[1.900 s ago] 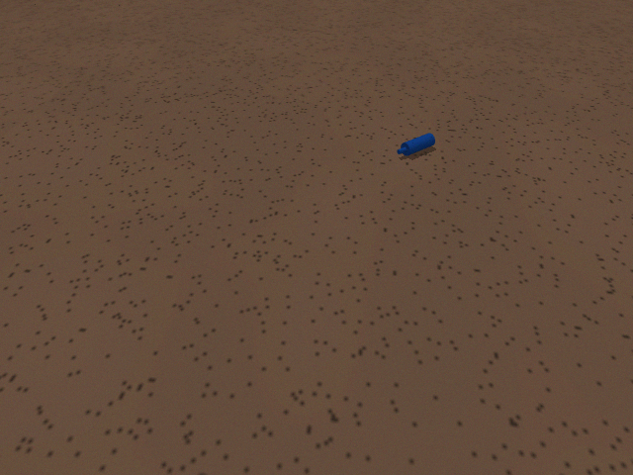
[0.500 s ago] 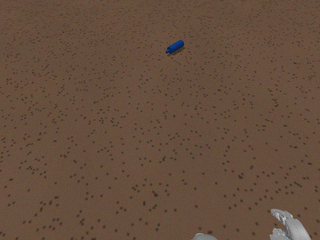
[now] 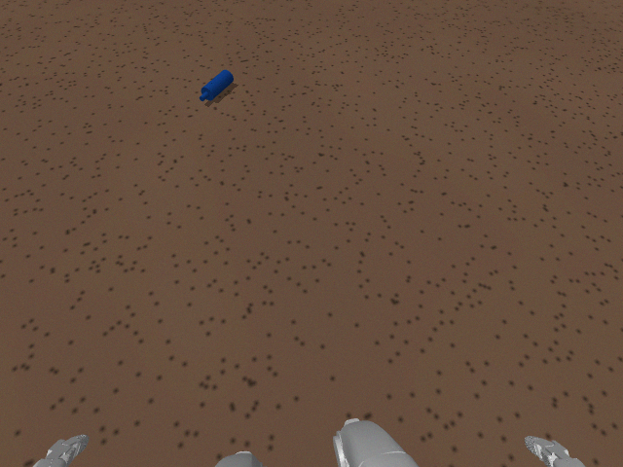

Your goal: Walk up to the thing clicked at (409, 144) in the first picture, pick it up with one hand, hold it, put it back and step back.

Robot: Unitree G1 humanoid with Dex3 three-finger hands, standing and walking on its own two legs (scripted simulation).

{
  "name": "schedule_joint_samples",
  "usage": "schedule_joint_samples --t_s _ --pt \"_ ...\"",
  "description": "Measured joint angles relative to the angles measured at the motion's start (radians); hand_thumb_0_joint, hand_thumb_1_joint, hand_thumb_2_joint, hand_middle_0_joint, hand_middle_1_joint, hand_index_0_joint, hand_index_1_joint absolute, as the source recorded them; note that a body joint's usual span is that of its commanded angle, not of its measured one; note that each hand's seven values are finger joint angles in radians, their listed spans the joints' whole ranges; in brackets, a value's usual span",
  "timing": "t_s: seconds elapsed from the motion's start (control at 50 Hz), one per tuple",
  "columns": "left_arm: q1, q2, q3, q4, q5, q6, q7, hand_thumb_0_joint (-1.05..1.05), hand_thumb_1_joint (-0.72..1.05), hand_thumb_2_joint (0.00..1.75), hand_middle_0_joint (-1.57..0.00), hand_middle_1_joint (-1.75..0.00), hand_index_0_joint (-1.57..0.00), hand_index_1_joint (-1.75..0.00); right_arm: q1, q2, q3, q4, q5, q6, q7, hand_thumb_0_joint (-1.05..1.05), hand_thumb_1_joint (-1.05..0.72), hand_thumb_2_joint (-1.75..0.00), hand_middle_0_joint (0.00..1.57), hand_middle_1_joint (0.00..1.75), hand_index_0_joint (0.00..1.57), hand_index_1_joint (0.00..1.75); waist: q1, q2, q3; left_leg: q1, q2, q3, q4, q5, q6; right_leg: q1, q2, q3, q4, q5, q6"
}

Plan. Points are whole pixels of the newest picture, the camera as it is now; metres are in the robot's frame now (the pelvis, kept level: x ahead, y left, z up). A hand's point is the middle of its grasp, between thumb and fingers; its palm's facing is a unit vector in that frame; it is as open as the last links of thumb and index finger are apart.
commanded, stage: walk up
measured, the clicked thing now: (215, 87) +1.85 +0.42 -0.71
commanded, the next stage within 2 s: stand in 1.46 s
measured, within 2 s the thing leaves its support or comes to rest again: neither
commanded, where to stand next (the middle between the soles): +0.04 -0.01 m, yaw -16 degrees
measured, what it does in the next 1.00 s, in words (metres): steps on the spot, turning right: right foot, then left foot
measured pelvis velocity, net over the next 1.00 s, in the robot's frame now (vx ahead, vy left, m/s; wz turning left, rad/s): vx -0.01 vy -0.01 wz -0.29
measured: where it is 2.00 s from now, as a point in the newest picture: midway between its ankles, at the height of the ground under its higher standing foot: outside the picture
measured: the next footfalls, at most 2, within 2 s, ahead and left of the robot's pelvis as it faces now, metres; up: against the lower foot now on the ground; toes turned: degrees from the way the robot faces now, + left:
right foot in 0.18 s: +0.01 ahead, -0.13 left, +0.00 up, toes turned -12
left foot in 0.48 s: +0.08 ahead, +0.11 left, +0.00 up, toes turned -15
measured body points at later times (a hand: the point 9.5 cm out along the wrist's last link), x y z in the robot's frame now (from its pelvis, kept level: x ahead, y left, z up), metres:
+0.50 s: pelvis -0.02 +0.00 +0.00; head +0.00 -0.01 +0.44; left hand +0.13 +0.29 -0.11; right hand -0.02 -0.33 -0.12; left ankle +0.04 +0.12 -0.72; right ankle -0.01 -0.14 -0.71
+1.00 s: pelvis -0.01 -0.01 +0.02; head +0.00 -0.02 +0.47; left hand +0.15 +0.27 -0.10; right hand -0.03 -0.32 -0.11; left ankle +0.04 +0.12 -0.71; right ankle -0.03 -0.12 -0.71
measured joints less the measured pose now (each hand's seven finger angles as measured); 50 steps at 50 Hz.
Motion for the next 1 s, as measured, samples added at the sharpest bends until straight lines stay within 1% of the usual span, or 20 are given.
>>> schedule_joint_samples --t_s 0.06,0.14,0.18,0.2,0.24,0.28,0.38,0.44,0.48,0.52,0.56,0.62,0.68,0.72,0.74,0.8,0.82,0.84,0.88,1.0 --pt "-0.003 0.004 0.013 0.007 -0.006 -0.004 -0.024 0.01 0.91 0.90 -0.20 -0.30 -0.20 -0.30 0.027 -0.010 0.007 -0.005 -0.003 -0.016 -0.001 0.00 -0.90 -0.89 0.21 0.30 0.21 0.30 -0.011 0.005 -0.009 0.009 0.028 0.022 -0.032 0.018 -0.003 0.035 -0.036 -0.044 -0.045 0.001 0.004" --pt "-0.001 -0.006 0.015 0.016 -0.004 -0.011 -0.042 0.01 0.91 0.90 -0.20 -0.30 -0.20 -0.30 0.066 -0.051 0.006 -0.022 -0.011 -0.023 0.002 0.00 -0.90 -0.89 0.21 0.31 0.21 0.30 -0.019 0.033 -0.018 0.001 0.071 0.050 -0.011 0.008 -0.013 0.145 -0.076 -0.094 -0.284 -0.038 0.003" --pt "0.001 -0.015 0.014 0.027 0.000 -0.026 -0.040 0.01 0.91 0.90 -0.20 -0.30 -0.20 -0.30 0.077 -0.074 0.001 -0.023 -0.006 -0.012 0.001 0.00 -0.90 -0.89 0.21 0.31 0.21 0.30 -0.022 0.062 -0.022 -0.020 0.102 0.050 0.042 -0.017 -0.021 0.213 -0.066 -0.117 -0.443 0.096 -0.008" --pt "-0.002 -0.027 0.013 0.034 0.005 -0.034 -0.037 0.01 0.91 0.90 -0.20 -0.30 -0.20 -0.30 0.076 -0.085 -0.004 -0.016 -0.002 -0.004 -0.002 0.00 -0.90 -0.89 0.21 0.31 0.21 0.30 -0.030 0.092 -0.011 -0.033 0.122 0.026 0.084 -0.029 -0.005 0.224 -0.044 -0.131 -0.452 0.131 -0.010" --pt "0.012 -0.036 0.004 0.038 0.013 -0.043 -0.033 0.01 0.91 0.90 -0.20 -0.30 -0.20 -0.30 0.068 -0.080 -0.005 0.012 0.003 0.019 -0.013 0.00 -0.90 -0.90 0.21 0.30 0.21 0.30 -0.025 0.088 -0.021 -0.065 0.088 -0.014 0.177 -0.142 0.009 0.209 -0.040 -0.115 -0.420 0.119 -0.018" --pt "0.026 -0.049 -0.007 0.047 0.009 -0.046 -0.031 0.01 0.91 0.90 -0.20 -0.30 -0.20 -0.30 0.060 -0.077 -0.003 0.034 0.009 0.025 -0.017 0.00 -0.91 -0.90 0.21 0.30 0.21 0.30 -0.014 0.077 -0.031 -0.087 0.049 -0.031 0.255 -0.188 0.013 0.207 -0.046 -0.087 -0.418 0.119 -0.022" --pt "0.050 -0.076 -0.029 0.063 0.009 -0.052 -0.025 0.01 0.90 0.90 -0.20 -0.30 -0.21 -0.30 0.052 -0.073 0.008 0.064 0.007 0.009 -0.012 0.00 -0.91 -0.90 0.21 0.30 0.21 0.30 0.000 0.080 -0.050 -0.097 0.023 -0.028 0.233 -0.132 0.014 0.201 -0.044 -0.045 -0.440 0.144 -0.013" --pt "0.054 -0.074 -0.033 0.067 0.008 -0.049 -0.024 0.01 0.90 0.90 -0.21 -0.30 -0.21 -0.30 0.047 -0.060 0.011 0.078 0.004 0.001 -0.009 0.00 -0.91 -0.90 0.21 0.30 0.21 0.30 0.009 0.069 -0.058 -0.061 0.007 -0.022 0.140 -0.114 0.020 0.184 -0.042 -0.025 -0.424 0.142 -0.004" --pt "0.051 -0.068 -0.035 0.072 0.003 -0.040 -0.024 0.01 0.90 0.90 -0.21 -0.30 -0.21 -0.30 0.048 -0.051 0.010 0.084 0.002 -0.011 -0.008 0.00 -0.91 -0.90 0.21 0.30 0.21 0.30 0.007 0.057 -0.063 -0.010 -0.012 -0.017 0.023 -0.057 0.024 0.163 -0.046 -0.017 -0.393 0.129 0.007" --pt "0.037 -0.060 -0.030 0.089 -0.007 -0.028 -0.018 0.01 0.90 0.90 -0.21 -0.30 -0.21 -0.30 0.046 -0.028 0.012 0.094 -0.008 -0.024 -0.011 0.00 -0.91 -0.90 0.21 0.30 0.21 0.30 0.008 0.020 -0.059 0.003 -0.032 0.006 -0.003 0.011 0.009 0.147 -0.055 0.014 -0.352 0.100 0.005" --pt "0.032 -0.058 -0.032 0.113 -0.011 -0.024 -0.012 0.01 0.90 0.90 -0.20 -0.30 -0.21 -0.30 0.043 -0.014 0.021 0.101 -0.007 -0.029 -0.003 0.00 -0.91 -0.90 0.21 0.30 0.21 0.30 0.004 0.018 -0.062 0.007 -0.018 0.014 -0.001 0.007 0.012 0.126 -0.034 0.007 -0.277 0.010 -0.004" --pt "0.032 -0.043 -0.027 0.141 -0.014 -0.031 -0.018 0.01 0.91 0.90 -0.20 -0.30 -0.20 -0.30 0.036 0.007 0.035 0.110 -0.009 -0.035 0.002 0.00 -0.91 -0.89 0.21 0.30 0.21 0.30 0.001 0.013 -0.063 0.027 0.006 0.024 -0.032 0.018 0.007 0.127 -0.040 -0.042 -0.243 -0.014 -0.012" --pt "0.039 -0.039 -0.018 0.162 -0.011 -0.046 -0.026 0.01 0.91 0.90 -0.20 -0.30 -0.20 -0.30 0.031 0.002 0.043 0.112 -0.011 -0.030 0.007 0.00 -0.90 -0.89 0.21 0.31 0.21 0.30 0.003 0.026 -0.070 0.029 0.031 0.031 -0.036 0.019 -0.004 0.193 -0.062 -0.093 -0.405 0.035 -0.018" --pt "0.036 -0.047 -0.013 0.181 -0.003 -0.055 -0.023 0.01 0.91 0.90 -0.20 -0.30 -0.20 -0.30 0.023 -0.010 0.042 0.116 -0.006 -0.019 0.006 0.00 -0.90 -0.89 0.21 0.31 0.21 0.30 0.004 0.057 -0.063 0.023 0.059 0.019 -0.006 0.003 -0.013 0.232 -0.044 -0.111 -0.490 0.163 -0.018" --pt "0.036 -0.052 -0.013 0.189 0.002 -0.058 -0.020 0.01 0.91 0.90 -0.20 -0.30 -0.20 -0.30 0.021 -0.013 0.041 0.123 -0.002 -0.011 0.004 0.00 -0.90 -0.89 0.21 0.31 0.21 0.30 0.004 0.070 -0.064 0.020 0.061 0.004 0.006 -0.014 -0.007 0.236 -0.035 -0.118 -0.494 0.174 -0.018" --pt "0.040 -0.063 -0.024 0.205 0.007 -0.063 -0.021 0.01 0.91 0.90 -0.20 -0.30 -0.20 -0.30 0.008 -0.022 0.038 0.148 0.009 0.002 -0.002 0.00 -0.90 -0.89 0.21 0.30 0.21 0.30 0.017 0.070 -0.078 0.017 0.016 -0.024 0.034 -0.137 0.018 0.226 -0.043 -0.099 -0.485 0.164 -0.022" --pt "0.038 -0.069 -0.028 0.212 0.006 -0.063 -0.021 0.01 0.91 0.90 -0.20 -0.30 -0.20 -0.30 0.003 -0.027 0.037 0.156 0.012 -0.001 -0.003 0.00 -0.91 -0.90 0.21 0.30 0.21 0.30 0.018 0.073 -0.080 0.026 0.008 -0.027 0.012 -0.128 0.025 0.227 -0.046 -0.096 -0.488 0.164 -0.020" --pt "0.032 -0.073 -0.032 0.219 0.004 -0.062 -0.021 0.01 0.91 0.90 -0.20 -0.30 -0.20 -0.30 -0.001 -0.029 0.035 0.165 0.015 -0.007 -0.005 0.00 -0.91 -0.90 0.21 0.30 0.21 0.30 0.018 0.072 -0.080 0.039 0.001 -0.024 -0.022 -0.066 0.021 0.229 -0.052 -0.092 -0.488 0.164 -0.015" --pt "0.016 -0.080 -0.039 0.235 -0.003 -0.056 -0.021 0.01 0.91 0.90 -0.20 -0.30 -0.20 -0.30 -0.008 -0.027 0.033 0.185 0.012 -0.020 -0.007 0.00 -0.91 -0.90 0.21 0.30 0.21 0.30 0.018 0.063 -0.081 0.065 -0.011 -0.012 -0.081 0.045 0.001 0.233 -0.066 -0.081 -0.491 0.163 -0.006" --pt "-0.031 -0.096 -0.053 0.280 -0.012 -0.061 -0.026 0.01 0.91 0.90 -0.20 -0.30 -0.20 -0.30 -0.035 -0.007 0.053 0.244 0.014 -0.025 0.005 0.00 -0.91 -0.90 0.21 0.30 0.21 0.30 0.020 0.055 -0.101 0.114 -0.008 0.002 -0.165 0.057 -0.008 0.279 -0.066 -0.068 -0.580 0.199 -0.001"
